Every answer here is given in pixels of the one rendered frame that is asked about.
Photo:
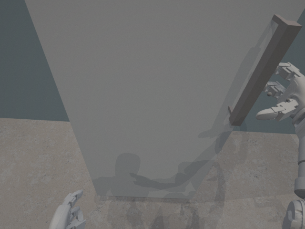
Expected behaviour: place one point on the robot right hand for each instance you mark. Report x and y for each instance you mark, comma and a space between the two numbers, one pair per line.
295, 91

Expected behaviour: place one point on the handle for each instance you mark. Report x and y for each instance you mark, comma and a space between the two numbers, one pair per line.
280, 42

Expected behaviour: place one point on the right robot forearm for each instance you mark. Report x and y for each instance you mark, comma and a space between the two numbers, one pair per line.
299, 124

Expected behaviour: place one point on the fridge door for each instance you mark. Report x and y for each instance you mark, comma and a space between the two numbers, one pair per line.
146, 84

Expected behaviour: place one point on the robot left hand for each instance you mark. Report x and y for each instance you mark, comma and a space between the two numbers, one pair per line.
64, 214

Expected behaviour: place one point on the robot right upper arm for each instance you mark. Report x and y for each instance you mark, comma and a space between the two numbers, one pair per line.
295, 215

